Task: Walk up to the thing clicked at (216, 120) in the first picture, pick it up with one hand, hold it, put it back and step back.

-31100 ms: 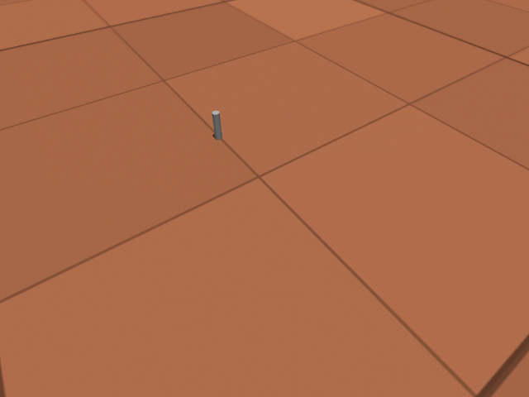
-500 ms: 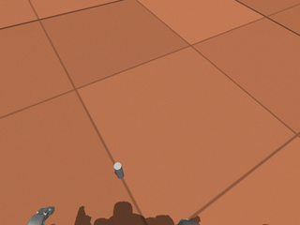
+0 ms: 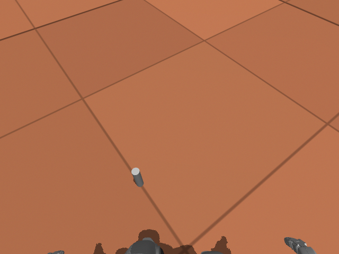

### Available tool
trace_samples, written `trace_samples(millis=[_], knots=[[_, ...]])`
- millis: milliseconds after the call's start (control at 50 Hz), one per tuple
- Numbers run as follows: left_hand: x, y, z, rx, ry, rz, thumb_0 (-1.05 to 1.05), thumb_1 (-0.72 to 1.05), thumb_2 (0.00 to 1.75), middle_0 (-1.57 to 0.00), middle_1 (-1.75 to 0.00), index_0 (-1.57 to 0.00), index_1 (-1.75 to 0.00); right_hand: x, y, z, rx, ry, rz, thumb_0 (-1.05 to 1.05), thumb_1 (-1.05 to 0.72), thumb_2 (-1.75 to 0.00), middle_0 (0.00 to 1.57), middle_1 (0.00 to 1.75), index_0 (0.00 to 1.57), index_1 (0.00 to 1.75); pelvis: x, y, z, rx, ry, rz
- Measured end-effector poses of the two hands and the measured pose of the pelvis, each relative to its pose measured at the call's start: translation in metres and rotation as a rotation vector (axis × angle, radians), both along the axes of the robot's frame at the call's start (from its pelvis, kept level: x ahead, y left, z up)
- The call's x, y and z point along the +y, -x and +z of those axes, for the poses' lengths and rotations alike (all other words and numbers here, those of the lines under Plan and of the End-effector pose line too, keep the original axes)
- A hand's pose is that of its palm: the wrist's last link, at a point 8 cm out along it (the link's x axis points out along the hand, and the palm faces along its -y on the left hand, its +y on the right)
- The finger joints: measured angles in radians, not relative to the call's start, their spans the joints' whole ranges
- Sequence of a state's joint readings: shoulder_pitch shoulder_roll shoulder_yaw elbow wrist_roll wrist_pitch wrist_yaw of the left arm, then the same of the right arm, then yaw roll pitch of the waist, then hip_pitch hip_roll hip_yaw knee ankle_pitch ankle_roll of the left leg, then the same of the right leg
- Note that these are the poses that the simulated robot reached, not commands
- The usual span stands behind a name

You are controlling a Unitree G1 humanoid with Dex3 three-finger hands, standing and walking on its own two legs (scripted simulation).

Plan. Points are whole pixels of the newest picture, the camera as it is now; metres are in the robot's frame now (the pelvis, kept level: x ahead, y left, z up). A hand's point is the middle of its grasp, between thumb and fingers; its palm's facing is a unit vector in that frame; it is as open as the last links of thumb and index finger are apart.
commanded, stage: step back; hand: left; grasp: from the side
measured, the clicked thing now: (137, 177) +0.55 +0.20 -0.66
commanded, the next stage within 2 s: none
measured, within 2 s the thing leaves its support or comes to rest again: neither
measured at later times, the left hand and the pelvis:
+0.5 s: hand out of the picture -0.03 +0.28 -0.14, palm faces +0.03 -0.93 -0.36, open 7.4 cm; pelvis -0.14 +0.00 +0.01, yaw +1 degrees
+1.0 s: hand out of the picture -0.20 +0.24 -0.14, palm faces +0.07 -0.92 -0.39, open 7.4 cm; pelvis -0.31 -0.03 +0.00, yaw +4 degrees
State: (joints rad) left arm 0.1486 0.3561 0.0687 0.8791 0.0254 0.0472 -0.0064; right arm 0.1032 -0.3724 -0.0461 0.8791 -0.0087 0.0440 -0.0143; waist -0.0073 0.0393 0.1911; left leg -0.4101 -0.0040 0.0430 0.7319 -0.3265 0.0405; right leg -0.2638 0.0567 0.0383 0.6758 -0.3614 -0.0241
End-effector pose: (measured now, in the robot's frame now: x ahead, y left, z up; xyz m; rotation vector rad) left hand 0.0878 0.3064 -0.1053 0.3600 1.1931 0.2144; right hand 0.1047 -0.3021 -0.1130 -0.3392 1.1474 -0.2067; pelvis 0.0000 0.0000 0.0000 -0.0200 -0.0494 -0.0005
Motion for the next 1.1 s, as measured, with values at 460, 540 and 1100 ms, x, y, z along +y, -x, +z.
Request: trace_samples(millis=[460, 540, 1100], knots=[[0.014, 0.11, 0.003, -0.089, 0.035, 0.037, 0.01, 0.9, 0.9, -0.21, -0.3, -0.2, -0.3, 0.004, 0.131, 0.038, 0.013, 0.087, 0.069, 0.0, -0.9, -0.9, 0.21, 0.3, 0.2, 0.3, 0.007, 0.127, 0.013, 0.01, 0.003, 0.034], [0.009, 0.144, 0.001, -0.051, 0.02, 0.023, 0.01, 0.9, 0.9, -0.21, -0.3, -0.2, -0.3, -0.005, 0.146, 0.037, -0.038, 0.087, 0.072, 0.0, -0.9, -0.9, 0.21, 0.3, 0.2, 0.3, -0.001, 0.154, 0.009, 0.012, 0.003, 0.007], [-0.035, 0.331, 0.003, -0.096, 0.022, 0.056, 0.01, 0.9, 0.9, -0.21, -0.3, -0.2, -0.3, -0.039, 0.353, 0.023, 0.048, 0.063, 0.091, 0.01, -0.9, -0.9, 0.21, 0.3, 0.2, 0.3, -0.043, 0.345, 0.008, 0.003, -0.012, 0.058]])
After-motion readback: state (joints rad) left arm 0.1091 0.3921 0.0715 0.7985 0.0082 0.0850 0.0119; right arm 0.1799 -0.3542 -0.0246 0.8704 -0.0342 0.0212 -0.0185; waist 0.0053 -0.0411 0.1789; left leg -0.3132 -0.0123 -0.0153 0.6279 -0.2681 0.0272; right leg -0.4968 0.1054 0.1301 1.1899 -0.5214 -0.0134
